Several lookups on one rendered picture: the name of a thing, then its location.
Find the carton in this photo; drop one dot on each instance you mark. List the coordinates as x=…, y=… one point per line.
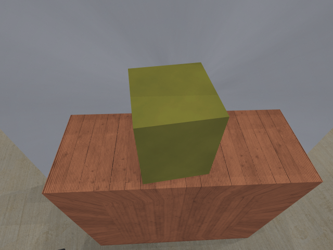
x=178, y=121

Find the pedestal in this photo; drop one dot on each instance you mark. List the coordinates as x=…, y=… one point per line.
x=260, y=169

